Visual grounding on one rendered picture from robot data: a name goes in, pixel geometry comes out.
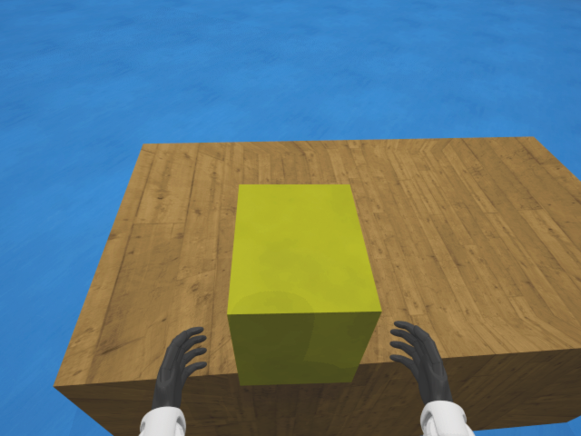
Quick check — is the pedestal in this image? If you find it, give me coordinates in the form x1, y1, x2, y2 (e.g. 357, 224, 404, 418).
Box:
53, 136, 581, 436

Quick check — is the robot right forearm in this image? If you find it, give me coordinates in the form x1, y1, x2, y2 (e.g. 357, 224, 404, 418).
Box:
420, 401, 475, 436

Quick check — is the robot left forearm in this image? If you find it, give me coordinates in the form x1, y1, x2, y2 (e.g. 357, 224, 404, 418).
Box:
139, 407, 186, 436

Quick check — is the carton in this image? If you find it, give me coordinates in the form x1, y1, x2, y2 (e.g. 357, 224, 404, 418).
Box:
227, 184, 382, 386

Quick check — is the left robot hand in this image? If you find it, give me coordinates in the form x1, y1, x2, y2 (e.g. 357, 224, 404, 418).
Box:
152, 327, 207, 410

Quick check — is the right robot hand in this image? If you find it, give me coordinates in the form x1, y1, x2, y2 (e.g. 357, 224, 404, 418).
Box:
389, 321, 453, 406

